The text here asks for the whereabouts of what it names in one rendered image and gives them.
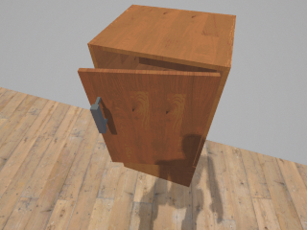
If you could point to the handle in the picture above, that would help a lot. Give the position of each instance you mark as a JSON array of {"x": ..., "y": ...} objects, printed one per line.
[{"x": 98, "y": 117}]

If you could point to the cupboard door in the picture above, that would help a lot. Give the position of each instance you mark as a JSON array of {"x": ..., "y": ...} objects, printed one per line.
[{"x": 153, "y": 117}]

